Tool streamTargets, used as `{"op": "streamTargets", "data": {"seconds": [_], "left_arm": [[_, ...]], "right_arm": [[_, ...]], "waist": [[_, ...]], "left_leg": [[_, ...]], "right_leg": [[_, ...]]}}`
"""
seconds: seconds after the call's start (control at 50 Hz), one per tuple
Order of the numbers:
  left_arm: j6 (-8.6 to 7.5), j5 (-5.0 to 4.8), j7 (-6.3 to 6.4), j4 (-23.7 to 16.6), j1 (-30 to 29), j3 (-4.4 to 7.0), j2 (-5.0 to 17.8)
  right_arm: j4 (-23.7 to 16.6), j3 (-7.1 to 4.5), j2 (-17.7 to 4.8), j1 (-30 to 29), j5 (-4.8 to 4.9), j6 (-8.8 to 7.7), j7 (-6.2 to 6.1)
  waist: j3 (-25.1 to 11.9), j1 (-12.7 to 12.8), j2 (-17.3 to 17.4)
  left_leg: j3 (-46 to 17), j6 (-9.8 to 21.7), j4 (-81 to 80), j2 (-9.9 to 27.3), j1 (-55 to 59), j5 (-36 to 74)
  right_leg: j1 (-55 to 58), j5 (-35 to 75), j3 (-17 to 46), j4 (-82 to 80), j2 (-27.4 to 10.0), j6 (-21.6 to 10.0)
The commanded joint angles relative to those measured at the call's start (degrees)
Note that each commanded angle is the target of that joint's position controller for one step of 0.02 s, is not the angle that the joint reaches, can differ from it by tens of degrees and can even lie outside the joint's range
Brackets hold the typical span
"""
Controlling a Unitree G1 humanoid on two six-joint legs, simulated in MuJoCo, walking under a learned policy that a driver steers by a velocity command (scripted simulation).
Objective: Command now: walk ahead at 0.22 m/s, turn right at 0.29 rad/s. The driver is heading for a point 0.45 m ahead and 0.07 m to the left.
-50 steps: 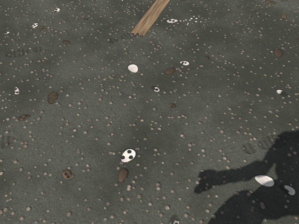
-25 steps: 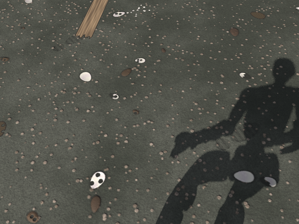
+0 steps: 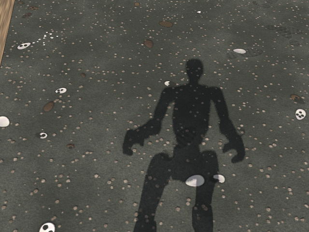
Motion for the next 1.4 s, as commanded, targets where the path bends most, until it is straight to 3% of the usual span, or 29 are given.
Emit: {"op": "streamTargets", "data": {"seconds": [0.02, 0.04, 0.06, 0.08, 0.1, 0.12, 0.14, 0.2, 0.34, 0.46, 0.5, 0.52, 0.54, 0.56, 0.58, 0.6, 0.62, 0.64, 0.76, 0.88, 0.94, 0.96, 0.98, 1.0, 1.02, 1.06, 1.1, 1.22, 1.4], "left_arm": [[-1.97, 0.12, -0.73, -2.57, 2.15, 0.96, 3.74], [-2.33, -0.01, -0.63, -0.92, 5.36, 1.11, 3.79], [-2.71, -0.08, -0.21, 0.34, 10.02, 1.40, 4.78], [-2.99, 0.50, 0.63, 0.86, 15.52, 2.14, 9.91], [-4.00, 1.23, 0.00, 0.65, 15.89, 3.41, 14.93], [-5.30, 0.91, -0.30, 0.12, 13.41, 2.52, 11.23], [-6.14, 0.77, -0.25, 0.47, 11.14, 1.51, 8.49], [-6.87, 0.97, 0.23, -0.01, 8.04, 0.50, 6.43], [-7.39, 0.51, 0.79, 3.23, 12.42, 1.09, 7.93], [-6.86, -0.43, 0.92, 6.09, 14.15, 1.80, 9.66], [-6.34, -0.10, 1.10, 6.30, 13.27, 2.00, 10.70], [-6.03, 0.19, 1.31, 6.37, 13.47, 1.49, 9.74], [-6.02, 1.49, 1.51, 5.23, 14.75, 0.18, 6.86], [-7.08, 0.51, 0.95, 4.58, 23.00, -1.84, -0.85], [-8.12, -0.74, 0.68, 5.39, 17.03, -0.53, 5.88], [-8.50, -1.79, 0.47, 3.73, 11.36, 0.32, 8.50], [-8.65, -1.00, 0.77, 3.51, 9.09, -0.02, 7.96], [-8.41, 0.33, 1.01, 3.58, 8.33, 0.19, 7.35], [-5.17, 1.47, 1.97, 4.21, 9.48, -0.70, 2.54], [-5.20, 1.12, 1.22, 2.79, 0.96, -0.76, 3.12], [-5.22, 1.62, 1.04, 2.35, 0.09, -0.19, 3.90], [-5.35, 2.01, 1.08, 2.79, 1.20, 0.05, 4.27], [-5.51, 2.37, 1.47, 2.71, 1.78, 0.61, 6.72], [-5.15, 2.39, 1.94, 1.83, 0.59, 1.11, 9.79], [-4.56, 2.18, 1.99, 2.27, -0.34, 0.14, 5.62], [-4.06, 1.63, 1.04, 2.01, -3.17, -0.61, 2.28], [-4.47, 1.66, 0.47, 2.24, -3.60, -0.30, 3.59], [-5.10, 1.46, 0.58, 4.93, -3.02, -0.16, 3.42], [-4.04, 1.30, 1.01, 9.33, -5.49, 0.07, 2.88]], "right_arm": [[-2.50, -2.42, -10.67, -1.00, 1.30, -1.16, 1.08], [-1.80, -1.70, -8.82, -0.29, 1.17, -1.51, 1.48], [-1.67, -0.41, -5.19, -0.67, 0.22, -2.16, 1.97], [-3.84, 1.39, 0.03, -2.67, -2.20, -3.04, 2.88], [-6.43, -0.39, -5.48, -5.06, -0.06, -3.93, 2.49], [-6.23, -1.61, -9.71, -7.46, 1.15, -4.34, 2.21], [-5.63, -1.93, -10.01, -7.00, 1.42, -4.54, 2.37], [-3.60, -1.66, -7.52, -4.54, -0.06, -5.06, 2.56], [-5.52, 0.33, -3.16, -11.54, 0.29, -5.53, 3.68], [-7.57, 0.18, -5.23, -13.31, 0.62, -6.11, 5.10], [-6.34, -1.04, -7.64, -6.67, 0.28, -6.00, 4.43], [-4.01, -2.25, -9.93, 2.16, 0.22, -5.78, 3.77], [-2.47, -3.10, -13.79, 12.29, -0.32, -5.49, 3.07], [-0.83, -3.64, -17.31, 15.28, -0.80, -5.58, 3.72], [-1.69, -1.96, -11.28, 13.29, -0.28, -5.68, 3.61], [-2.17, -1.29, -9.74, 8.42, -0.52, -5.61, 3.26], [-2.76, -0.90, -8.85, 4.52, -0.81, -5.48, 3.09], [-2.93, -0.59, -7.76, 1.99, -1.33, -5.49, 3.19], [-0.41, -0.17, -6.97, -2.18, -1.34, -6.46, 2.69], [2.52, -0.15, -8.15, 0.32, -1.15, -4.04, 1.88], [3.47, 0.14, -7.84, -0.81, -0.38, -2.99, 1.86], [3.80, 0.60, -6.59, -0.69, -0.01, -2.84, 1.78], [4.22, 1.29, -4.62, 1.77, -0.88, -3.09, 1.72], [5.01, 1.59, -3.58, 7.85, -2.29, -3.61, 1.91], [5.71, 2.31, -1.49, 9.38, -2.07, -3.50, 1.62], [5.25, 2.00, -4.21, 4.18, -1.58, -1.99, 1.06], [5.43, 1.61, -5.84, 3.07, -1.58, -0.51, 0.72], [7.17, 1.58, -5.59, 2.95, -0.98, -0.01, 0.23], [10.70, 1.42, -4.87, 3.30, -1.01, 0.82, -0.45]], "waist": [[-2.95, 2.09, 9.88], [-3.18, 3.63, 8.09], [-5.47, 5.61, 4.30], [-8.44, 6.17, -11.99], [-4.56, 7.42, -15.62], [0.90, 7.58, -10.01], [4.11, 6.17, -9.86], [4.43, 3.81, -7.15], [3.85, 6.28, -5.49], [4.93, 4.82, -5.71], [-0.88, 0.68, -6.87], [-7.09, -3.61, -6.23], [-16.20, -6.96, -0.02], [-25.67, -1.80, 18.53], [-21.48, -4.51, 12.91], [-12.14, -3.56, 9.22], [-8.16, -1.45, 2.99], [-5.33, 0.46, 1.42], [-4.95, 4.98, 4.58], [-5.49, 1.27, 4.36], [-4.50, 2.28, 4.33], [-4.58, 3.13, 3.55], [-5.86, 2.32, 0.16], [-8.49, -1.88, -5.93], [-10.73, -2.10, -10.03], [-7.84, -0.29, -6.53], [-5.69, 0.42, -4.58], [-7.39, 0.95, -1.53], [-3.72, 0.74, 0.12]], "left_leg": [[-10.71, 11.42, -10.05, 10.51, -1.79, -11.56], [-9.05, 9.60, -7.09, 9.05, -5.45, -11.34], [-5.52, 6.11, 0.76, 6.22, -11.42, -11.63], [1.41, 0.88, 22.89, 0.34, -23.28, -21.81], [-1.72, 0.32, 31.61, -2.44, -34.02, -23.26], [-4.67, 1.00, 36.29, 0.51, -36.89, -18.10], [-5.59, 1.91, 36.32, 1.55, -38.46, -11.45], [-5.48, 1.13, 33.44, 2.84, -35.11, 1.29], [-2.70, -0.68, 12.93, -0.14, -26.22, 15.83], [-2.89, 3.54, 4.76, -1.77, -21.33, 11.73], [0.20, 5.98, 3.94, -5.29, -10.16, 8.68], [1.06, 7.81, 4.14, -6.22, 3.03, 9.42], [-11.14, 11.58, 6.53, 4.45, 22.02, 9.43], [-41.80, 20.45, -2.68, 17.47, 38.35, -10.50], [-46.03, 18.27, -9.47, 16.94, 34.63, -11.71], [-35.92, 16.20, -8.95, 15.87, 26.62, -1.38], [-28.11, 15.36, -8.30, 14.02, 18.31, 13.12], [-22.35, 15.38, -8.64, 12.21, 11.15, 25.02], [-7.61, 15.59, -12.17, 7.97, -0.09, 43.95], [-6.04, 13.74, -11.19, 7.06, 3.39, 32.83], [-7.99, 12.14, -7.16, 7.31, 4.13, 24.24], [-7.96, 10.08, -4.61, 5.57, 3.35, 19.86], [-6.89, 6.92, -1.28, 2.53, 1.76, 14.56], [-4.65, 4.06, 1.72, -1.83, -2.85, 2.29], [-3.36, 1.97, 2.09, -2.90, -4.42, -5.71], [-3.47, 1.34, -0.23, -2.41, -1.98, -3.40], [-3.74, 1.56, -0.83, -2.11, -1.36, -0.79], [-4.35, 1.52, 0.06, -0.97, 1.80, 8.34], [-4.04, 1.41, -1.79, -1.06, 1.57, 3.64]], "right_leg": [[11.17, 7.19, -4.93, -16.00, 2.60, -3.98], [18.31, 8.02, -4.87, -20.27, 3.12, -5.17], [27.75, 7.65, 1.76, -21.21, -1.42, -6.33], [35.93, 16.80, 20.20, -22.40, -15.85, -10.10], [29.46, 3.63, 33.71, -28.60, -22.78, -20.07], [26.57, -6.07, 31.86, -31.34, -20.34, -20.09], [24.69, -9.09, 27.50, -32.78, -17.52, -18.02], [21.58, 3.80, 18.29, -35.59, -13.24, -15.14], [18.98, 18.93, 6.68, -36.00, -10.60, -13.65], [24.41, 26.68, 6.70, -32.24, -14.52, -12.06], [25.77, 48.10, 4.61, -22.32, -12.93, -10.41], [22.14, 54.21, 2.20, -11.11, -10.14, -8.73], [9.32, 38.10, 0.74, 7.21, -7.04, -6.61], [-10.58, -6.47, 3.55, 27.16, 4.34, -3.22], [-16.27, -9.77, 9.70, 33.08, 2.90, -3.43], [-19.30, -6.08, 7.43, 34.40, 0.42, -3.54], [-16.62, -1.98, 5.33, 32.06, -2.45, -3.30], [-13.86, 0.02, 4.34, 29.29, -3.94, -2.73], [-4.44, 8.29, 2.72, 11.65, -5.32, 0.21], [-0.04, 19.76, 1.87, -5.24, -3.72, -0.25], [3.57, 18.89, 1.17, -12.94, -2.37, -1.99], [7.62, 23.67, 1.03, -18.18, -2.01, -3.05], [13.09, 38.21, 4.98, -19.70, -5.68, -4.33], [19.94, 48.44, 10.15, -16.22, -11.25, -7.83], [21.02, 43.43, 12.56, -15.88, -13.03, -11.45], [15.24, 31.30, 9.85, -16.45, -8.54, -9.39], [13.00, 29.97, 7.19, -15.56, -6.10, -7.49], [15.77, 40.59, 5.29, -12.24, -4.88, -7.46], [14.34, 31.37, 3.94, -13.86, -3.40, -6.81]]}}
